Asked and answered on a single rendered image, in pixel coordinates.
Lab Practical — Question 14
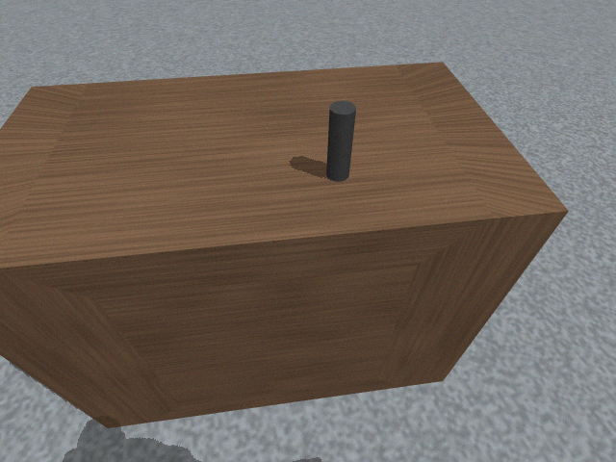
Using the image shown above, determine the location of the can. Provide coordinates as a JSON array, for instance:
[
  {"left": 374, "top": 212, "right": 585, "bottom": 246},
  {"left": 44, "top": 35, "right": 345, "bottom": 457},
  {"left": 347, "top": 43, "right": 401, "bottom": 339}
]
[{"left": 326, "top": 101, "right": 356, "bottom": 182}]

